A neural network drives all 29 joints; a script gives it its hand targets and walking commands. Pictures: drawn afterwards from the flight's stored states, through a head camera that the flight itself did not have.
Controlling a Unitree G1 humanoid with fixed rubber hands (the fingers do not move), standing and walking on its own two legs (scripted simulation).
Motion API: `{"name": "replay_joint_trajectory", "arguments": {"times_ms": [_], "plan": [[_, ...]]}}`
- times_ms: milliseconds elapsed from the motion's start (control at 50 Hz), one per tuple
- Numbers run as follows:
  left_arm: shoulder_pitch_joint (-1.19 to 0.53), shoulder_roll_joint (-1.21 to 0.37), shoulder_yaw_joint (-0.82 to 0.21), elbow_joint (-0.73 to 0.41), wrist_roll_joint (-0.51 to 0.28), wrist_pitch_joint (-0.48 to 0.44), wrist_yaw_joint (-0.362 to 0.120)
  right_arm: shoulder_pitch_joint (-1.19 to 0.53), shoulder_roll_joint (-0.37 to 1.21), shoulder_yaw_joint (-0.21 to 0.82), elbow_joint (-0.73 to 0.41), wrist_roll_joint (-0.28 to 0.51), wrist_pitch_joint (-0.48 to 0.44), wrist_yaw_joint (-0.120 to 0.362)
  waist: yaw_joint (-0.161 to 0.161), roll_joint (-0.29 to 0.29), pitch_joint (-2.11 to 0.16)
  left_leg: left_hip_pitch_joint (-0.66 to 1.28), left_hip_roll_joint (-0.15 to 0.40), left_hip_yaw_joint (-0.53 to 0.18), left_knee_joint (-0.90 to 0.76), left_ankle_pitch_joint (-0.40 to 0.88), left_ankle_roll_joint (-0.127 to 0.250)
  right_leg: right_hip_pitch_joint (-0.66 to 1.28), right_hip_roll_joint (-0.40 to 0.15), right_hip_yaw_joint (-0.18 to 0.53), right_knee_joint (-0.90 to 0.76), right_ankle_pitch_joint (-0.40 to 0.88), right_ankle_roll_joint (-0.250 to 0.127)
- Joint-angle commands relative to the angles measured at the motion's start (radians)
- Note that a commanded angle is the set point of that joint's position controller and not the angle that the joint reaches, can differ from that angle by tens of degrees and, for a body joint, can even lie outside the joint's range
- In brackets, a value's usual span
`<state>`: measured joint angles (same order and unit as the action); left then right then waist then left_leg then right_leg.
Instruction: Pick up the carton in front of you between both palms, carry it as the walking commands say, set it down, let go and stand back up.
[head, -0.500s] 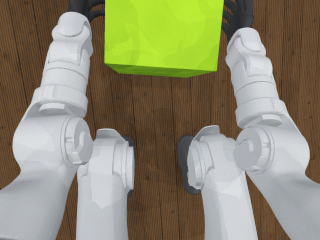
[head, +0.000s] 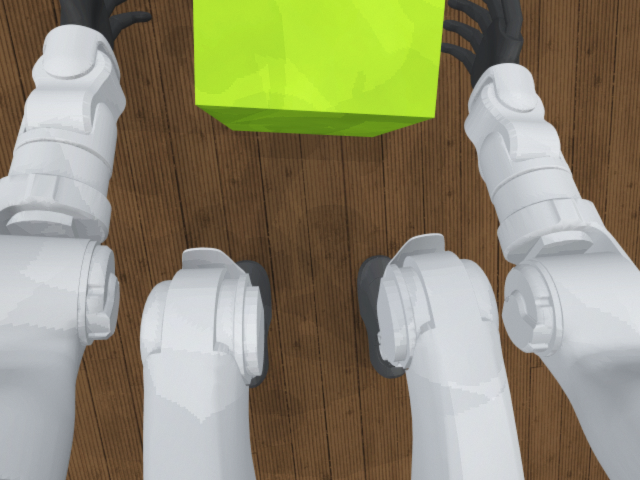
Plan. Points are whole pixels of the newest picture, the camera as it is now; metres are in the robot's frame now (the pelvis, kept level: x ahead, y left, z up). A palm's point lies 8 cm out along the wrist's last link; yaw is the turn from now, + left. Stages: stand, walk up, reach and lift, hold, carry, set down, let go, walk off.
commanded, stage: set down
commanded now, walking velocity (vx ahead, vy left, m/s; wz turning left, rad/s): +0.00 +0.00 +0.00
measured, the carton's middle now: (312, 34) +0.55 +0.01 -0.23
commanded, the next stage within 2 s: let go in 1.00 s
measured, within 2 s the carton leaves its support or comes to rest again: neither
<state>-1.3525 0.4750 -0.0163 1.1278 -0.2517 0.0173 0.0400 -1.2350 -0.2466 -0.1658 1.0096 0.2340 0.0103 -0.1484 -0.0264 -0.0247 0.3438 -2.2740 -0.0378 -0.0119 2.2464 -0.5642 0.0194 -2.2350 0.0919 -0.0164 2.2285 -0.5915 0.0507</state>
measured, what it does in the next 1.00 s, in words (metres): rises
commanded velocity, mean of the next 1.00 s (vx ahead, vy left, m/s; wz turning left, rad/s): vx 0.00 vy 0.00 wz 0.00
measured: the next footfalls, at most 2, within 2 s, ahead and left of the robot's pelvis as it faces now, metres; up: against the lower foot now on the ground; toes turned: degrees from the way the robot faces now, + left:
none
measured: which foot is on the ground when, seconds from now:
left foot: down 0.00-1.00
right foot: down 0.00-1.00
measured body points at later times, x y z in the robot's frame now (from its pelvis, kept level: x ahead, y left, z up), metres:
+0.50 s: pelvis +0.01 +0.00 +0.12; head +0.33 +0.03 +0.43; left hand +0.55 +0.22 -0.01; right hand +0.52 -0.17 +0.00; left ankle +0.11 +0.11 -0.32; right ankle +0.11 -0.12 -0.32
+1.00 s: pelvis +0.04 +0.00 +0.26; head +0.33 +0.03 +0.60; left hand +0.54 +0.23 +0.15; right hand +0.51 -0.18 +0.15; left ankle +0.11 +0.11 -0.32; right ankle +0.11 -0.12 -0.32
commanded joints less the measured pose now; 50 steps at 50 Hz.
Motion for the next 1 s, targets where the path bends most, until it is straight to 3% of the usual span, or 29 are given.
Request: {"name": "replay_joint_trajectory", "arguments": {"times_ms": [0,100,180,260,560,980], "plan": [[-0.211,0.098,0.032,-0.121,0.01,-0.001,0.002,-0.159,-0.115,-0.016,-0.174,-0.011,0.0,-0.02,-0.022,0.092,-1.324,0.748,0.028,-0.017,-0.22,0.282,-0.017,0.547,-0.032,-0.057,-0.206,0.282,0.002],[-0.169,0.104,0.113,-0.246,0.091,0.048,0.01,-0.116,-0.071,-0.027,-0.323,-0.036,0.056,-0.037,0.003,0.09,-1.422,0.793,0.003,0.023,-0.307,0.24,-0.006,0.615,-0.01,-0.065,-0.297,0.255,-0.004],[-0.121,0.065,0.155,-0.226,0.134,0.061,-0.004,-0.061,-0.026,-0.058,-0.293,-0.079,0.077,-0.032,-0.002,0.084,-1.255,0.702,0.002,0.021,-0.377,0.207,-0.002,0.543,-0.009,-0.051,-0.37,0.224,0.0],[-0.088,0.039,0.169,-0.218,0.152,0.055,-0.023,-0.02,-0.008,-0.084,-0.273,-0.109,0.072,-0.02,-0.016,0.092,-1.237,0.703,-0.002,0.014,-0.435,0.241,-0.009,0.523,-0.007,-0.049,-0.431,0.248,0.002],[-0.001,0.035,0.2,-0.365,0.189,0.106,-0.059,0.088,-0.003,-0.101,-0.444,-0.133,0.109,0.006,-0.018,0.13,-1.469,1.02,-0.022,0.017,-0.689,0.391,-0.029,0.676,0.003,-0.075,-0.683,0.335,0.01],[0.125,-0.037,0.259,-0.312,0.274,0.084,-0.106,0.221,0.054,-0.154,-0.393,-0.209,0.086,0.064,-0.03,0.114,-1.315,1.291,-0.012,-0.011,-1.103,0.471,-0.037,0.934,-0.021,-0.042,-1.104,0.42,0.019]]}}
